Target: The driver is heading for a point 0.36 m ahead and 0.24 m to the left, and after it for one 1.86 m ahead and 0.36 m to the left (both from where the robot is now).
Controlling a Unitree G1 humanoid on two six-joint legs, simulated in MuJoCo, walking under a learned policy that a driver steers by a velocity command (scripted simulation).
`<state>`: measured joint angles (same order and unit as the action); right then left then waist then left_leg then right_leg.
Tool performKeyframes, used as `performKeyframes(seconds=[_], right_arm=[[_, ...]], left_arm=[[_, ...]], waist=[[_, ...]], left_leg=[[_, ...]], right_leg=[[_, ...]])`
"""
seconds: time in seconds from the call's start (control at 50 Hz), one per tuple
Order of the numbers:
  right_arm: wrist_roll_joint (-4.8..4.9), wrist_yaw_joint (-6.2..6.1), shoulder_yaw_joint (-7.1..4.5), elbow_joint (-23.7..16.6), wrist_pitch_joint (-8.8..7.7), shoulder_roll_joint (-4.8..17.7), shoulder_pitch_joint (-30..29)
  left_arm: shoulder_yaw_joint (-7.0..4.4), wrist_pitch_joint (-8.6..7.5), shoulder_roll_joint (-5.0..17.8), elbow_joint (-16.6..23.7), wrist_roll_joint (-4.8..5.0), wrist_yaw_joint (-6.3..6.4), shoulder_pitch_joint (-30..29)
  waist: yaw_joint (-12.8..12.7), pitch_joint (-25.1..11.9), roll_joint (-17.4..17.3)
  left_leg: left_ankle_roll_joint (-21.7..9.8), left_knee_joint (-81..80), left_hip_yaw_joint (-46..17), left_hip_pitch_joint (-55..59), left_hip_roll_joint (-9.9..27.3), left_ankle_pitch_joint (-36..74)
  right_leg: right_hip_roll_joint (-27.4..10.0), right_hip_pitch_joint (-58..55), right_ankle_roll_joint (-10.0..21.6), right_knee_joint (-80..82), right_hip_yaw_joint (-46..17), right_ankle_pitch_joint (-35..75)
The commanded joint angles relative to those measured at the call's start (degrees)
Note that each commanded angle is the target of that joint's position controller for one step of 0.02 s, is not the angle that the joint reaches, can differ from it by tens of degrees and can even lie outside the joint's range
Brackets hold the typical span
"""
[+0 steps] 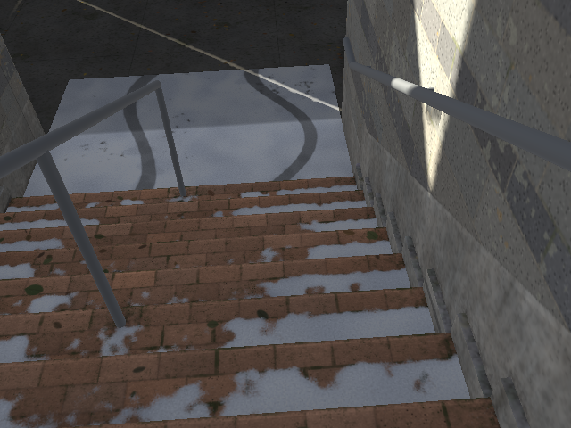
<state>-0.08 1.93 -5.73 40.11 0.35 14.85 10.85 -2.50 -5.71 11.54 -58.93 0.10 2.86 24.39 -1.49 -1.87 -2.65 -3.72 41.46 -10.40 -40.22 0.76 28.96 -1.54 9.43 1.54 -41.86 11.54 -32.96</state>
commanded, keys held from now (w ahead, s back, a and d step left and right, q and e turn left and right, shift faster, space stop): w+q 0.08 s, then q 0.66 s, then w+q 0.26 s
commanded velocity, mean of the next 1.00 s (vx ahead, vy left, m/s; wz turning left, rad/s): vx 0.21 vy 0.00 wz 0.58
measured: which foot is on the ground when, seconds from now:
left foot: up 0.00-0.16, down 0.18-0.72, up 0.74-1.00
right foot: down 0.00-0.18, up 0.20-0.68, down 0.70-1.00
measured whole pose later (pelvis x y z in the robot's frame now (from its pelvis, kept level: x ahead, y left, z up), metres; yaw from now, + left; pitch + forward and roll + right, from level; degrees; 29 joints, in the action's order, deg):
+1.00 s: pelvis +0.27 -0.03 -0.13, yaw +38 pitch +1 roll +1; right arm 3.2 -1.3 -3.4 37.3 5.5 16.1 13.2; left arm -3.2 1.4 15.3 -42.4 -0.5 1.0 21.8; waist -2.8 -1.6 -2.4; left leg 1.8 65.2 -11.6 -40.2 -1.6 -8.7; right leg 1.2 9.4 4.0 -26.0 5.8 -18.4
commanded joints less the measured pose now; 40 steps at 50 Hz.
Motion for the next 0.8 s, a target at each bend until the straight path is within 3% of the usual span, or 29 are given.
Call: performKeyframes(seconds=[0.02, 0.06, 0.12, 0.14, 0.16, 0.18, 0.2, 0.22, 0.24, 0.26, 0.28, 0.3, 0.32, 0.34, 0.36, 0.4, 0.42, 0.46, 0.52, 0.54, 0.56, 0.66, 0.68, 0.7, 0.72, 0.74, 0.76, 0.78, 0.8], right_arm=[[0.18, 1.6, 1.5, -5.29, -0.52, -1.78, -6.95], [0.87, 2.18, 2.2, -7.0, -0.46, -2.39, -10.85], [0.99, 2.61, 1.66, -6.62, -0.91, 0.48, -9.71], [0.85, 2.3, 0.67, -4.39, -1.28, 2.81, -4.3], [1.03, 1.6, -1.08, -0.24, -1.08, 5.36, 4.7], [0.98, 1.14, -1.93, 3.74, -1.28, 7.58, 14.18], [-1.25, 1.06, -1.56, 5.1, -1.42, 13.38, 16.73], [-0.7, 0.87, -0.93, 3.8, -0.86, 12.87, 18.47], [0.72, 0.13, -0.48, 3.19, 0.73, 10.61, 16.45], [1.81, -0.66, -0.1, 4.23, 1.69, 11.22, 12.64], [0.94, -0.86, 0.6, 1.49, 1.71, 10.51, 6.21], [0.1, -0.76, 1.33, 0.21, 1.22, 9.5, 1.27], [-0.87, -0.59, 2.0, -0.19, 0.27, 8.27, 0.94], [-1.15, -0.48, 1.99, -1.59, -0.57, 8.6, -1.05], [-0.69, -1.8, 2.23, -1.66, -0.58, 8.67, -0.79], [0.96, -4.65, 2.57, -1.41, -0.13, 7.25, 1.06], [0.92, -5.79, 2.91, -2.02, 0.85, 6.9, 0.08], [-0.44, -6.29, 2.87, -4.86, 1.6, 9.72, -5.19], [0.31, -5.86, 4.24, -5.86, 2.5, 4.87, -0.86], [0.31, -5.87, 3.75, -6.05, 2.57, 5.52, 0.31], [1.65, -5.81, 3.14, -5.93, 3.19, 6.6, 1.34], [1.58, -6.28, 1.67, -9.09, 4.63, 8.9, -3.15], [1.95, -6.09, 1.65, -10.0, 4.49, 8.48, -5.84], [3.59, -6.04, 1.8, -9.98, 4.24, 6.71, -6.64], [2.49, -6.21, 2.23, -10.91, 4.11, 3.72, -3.91], [1.74, -5.92, 2.71, -10.55, 3.35, 0.53, 1.33], [1.96, -5.53, 0.6, -9.48, 1.84, 6.62, 3.4], [3.14, -6.07, -0.17, -9.31, 1.9, 8.24, -0.08], [2.19, -6.75, -0.42, -9.63, 2.86, 9.67, -4.28]], left_arm=[[-1.27, 1.06, 6.45, 2.84, 0.75, 0.92, 1.84], [-1.66, 2.72, 7.24, 3.06, 0.3, 1.27, 4.75], [-2.62, 3.71, 9.59, 4.06, 0.83, 0.93, 3.99], [-2.87, 3.65, 10.68, 4.14, 0.82, 0.61, 3.12], [-2.58, 3.2, 9.96, 3.94, 0.39, 0.15, 2.25], [-2.41, 2.07, 10.9, 5.53, 1.1, -0.26, -2.42], [-1.38, 1.26, 4.18, 6.84, -0.74, -0.66, 3.6], [-0.66, -0.11, 7.48, 10.46, 0.94, -2.03, 5.07], [-0.82, 0.42, 9.56, 14.45, 1.29, -1.58, -3.05], [0.16, 1.51, 7.19, 18.5, 2.06, -0.43, -9.12], [0.54, 3.27, 6.99, 19.01, 2.29, 1.14, -11.38], [0.41, 5.19, 6.52, 19.09, 1.08, 2.47, -10.88], [-0.56, 6.37, 8.62, 18.03, 0.74, 3.4, -8.03], [-1.28, 6.89, 9.34, 17.92, -0.35, 3.97, -6.7], [-1.04, 6.77, 7.52, 19.27, -1.4, 4.1, -9.0], [-0.97, 6.12, 6.22, 23.37, -2.33, 3.55, -14.14], [-0.25, 5.91, 4.0, 24.65, -2.75, 2.74, -15.46], [-1.1, 5.74, 6.85, 22.76, -1.62, 0.66, -9.79], [-0.47, 7.89, 5.08, 26.81, -2.5, 0.48, -17.96], [-0.97, 8.08, 6.02, 27.57, -1.99, 0.59, -19.12], [-0.41, 8.27, 5.03, 29.27, -2.63, 0.62, -20.87], [0.0, 6.53, 5.77, 28.38, 0.03, -3.42, -20.23], [-0.21, 6.53, 5.7, 27.22, 0.72, -3.79, -16.91], [-0.21, 6.6, 4.07, 26.87, 1.56, -3.68, -14.24], [-1.52, 6.42, 8.37, 24.51, 0.57, -3.32, -9.18], [-2.48, 6.93, 12.56, 24.01, -0.7, -2.68, -7.21], [-3.59, 6.99, 14.56, 24.38, -2.2, -2.66, -5.88], [-3.8, 7.05, 14.29, 24.88, -2.76, -2.51, -8.91], [-3.08, 7.56, 11.53, 25.56, -1.64, -1.63, -10.65]], waist=[[-2.82, 8.47, 4.23], [-5.97, 9.4, 4.72], [-4.96, 10.11, 6.15], [-2.17, 8.3, 5.81], [2.41, 1.6, 6.85], [9.68, -1.21, 2.76], [6.08, -7.92, -15.09], [7.68, -23.75, -15.01], [9.6, -27.39, -7.07], [6.46, -21.52, 0.15], [3.47, -14.65, 8.29], [0.05, -8.88, 9.86], [-1.6, -5.6, 10.53], [-2.41, -2.84, 6.51], [-2.33, 0.45, 5.24], [-2.0, -2.68, 2.67], [-1.85, -7.87, -0.27], [-4.72, -14.4, -3.02], [-0.35, -6.14, -3.15], [0.52, -4.09, -3.9], [0.49, -2.08, -5.74], [0.32, -5.33, -9.28], [-1.83, -5.15, -7.9], [-3.87, -3.32, -5.33], [-2.06, -5.05, 6.17], [0.74, -7.77, 23.13], [0.96, -8.54, 15.64], [1.26, -4.83, 12.89], [-0.5, -0.81, 10.81]], left_leg=[[0.36, -6.67, 4.3, 1.47, -0.72, 3.8], [1.73, -10.34, 6.97, -0.77, -0.03, -1.96], [1.59, -12.84, 11.72, 5.41, -0.03, -15.76], [0.45, -16.01, 13.59, 12.78, -1.51, -19.02], [-1.65, -18.28, 14.5, 29.29, -3.42, -8.51], [-5.18, -23.98, 13.97, 43.29, -1.91, 5.5], [-13.96, -0.84, 1.39, 69.28, 10.36, 44.84], [-23.82, 2.66, -11.71, 79.16, 18.08, 44.21], [-25.07, -5.11, -15.43, 77.11, 19.57, 26.94], [-23.6, -11.37, -19.16, 65.88, 19.66, 6.26], [-21.58, -15.46, -22.11, 51.2, 20.77, -9.78], [-20.67, -16.08, -23.76, 37.94, 21.34, -10.71], [-17.97, -14.86, -20.12, 27.33, 18.16, -12.92], [-16.38, -13.52, -18.03, 21.3, 15.12, -7.55], [-14.26, -14.23, -12.48, 15.19, 9.79, -7.51], [-10.93, -12.74, -8.21, 14.95, 4.26, -0.79], [-10.62, -10.55, -7.66, 18.09, 3.46, 6.31], [-11.4, -6.1, -9.83, 21.8, 5.04, 10.09], [-13.95, -6.1, -19.76, 27.2, 7.79, 0.68], [-14.98, -6.32, -22.56, 27.89, 7.85, -1.66], [-14.1, -6.76, -22.01, 30.25, 6.2, -4.4], [-11.18, -6.13, -21.33, 27.97, 3.74, 4.96], [-9.83, -5.44, -21.41, 24.67, 2.49, 3.35], [-6.65, -5.84, -21.54, 22.64, 0.4, -6.93], [-2.04, 7.51, -14.7, 14.41, -6.5, -28.12], [2.99, 21.33, -14.2, -1.2, -16.67, -70.89], [6.08, 31.64, -15.83, -8.68, -14.96, -71.75], [6.59, 38.88, -11.37, -11.73, -12.51, -65.38], [6.36, 37.78, -5.94, -17.03, -9.67, -59.0]], right_leg=[[-12.42, 6.38, 3.22, 1.05, -6.72, 21.0], [-13.84, 2.34, 3.34, -4.31, -7.11, 22.62], [-16.65, 2.28, 3.45, -12.33, -8.48, 37.82], [-15.76, 2.9, 3.16, -20.34, -7.93, 44.94], [-12.83, 7.09, 2.08, -32.49, -6.2, 52.14], [-7.97, 15.67, -1.02, -51.6, -2.99, 41.0], [0.14, 42.54, -5.59, -83.8, -3.56, -24.34], [-0.81, 49.06, -8.08, -87.1, -15.65, -24.16], [-2.51, 51.85, -8.73, -80.63, -17.36, -21.45], [-2.89, 53.69, -9.2, -77.03, -15.8, -14.96], [-4.39, 51.95, -8.04, -71.56, -17.23, -5.96], [-4.52, 48.16, -7.59, -69.29, -17.55, -3.98], [-3.93, 44.56, -6.34, -61.9, -18.48, 6.08], [-2.77, 42.36, -5.89, -59.96, -17.48, 8.98], [-0.96, 40.16, -6.34, -50.1, -16.58, 15.45], [0.37, 31.54, -6.92, -26.51, -15.89, 26.19], [1.72, 26.32, -7.98, -24.42, -15.35, 31.06], [2.31, 21.44, -9.73, -33.61, -16.67, 37.75], [2.67, 35.03, -9.04, -39.22, -19.69, 25.31], [2.84, 37.96, -8.69, -41.47, -20.78, 19.03], [3.08, 40.13, -8.25, -32.77, -19.79, 13.63], [4.65, 19.82, -6.22, -12.55, -15.14, 12.83], [4.69, 13.38, -5.12, -6.09, -14.66, 14.87], [3.19, 6.38, -3.13, 11.88, -17.3, 18.86], [-3.19, -6.0, 0.16, 13.79, -24.36, 48.58], [-16.88, -16.72, 7.47, 10.23, -39.36, 82.79], [-21.78, -16.92, 9.59, 11.82, -45.8, 77.28], [-20.14, -12.87, 9.43, 14.42, -43.4, 61.92], [-16.32, -11.83, 7.62, 17.07, -36.79, 42.37]])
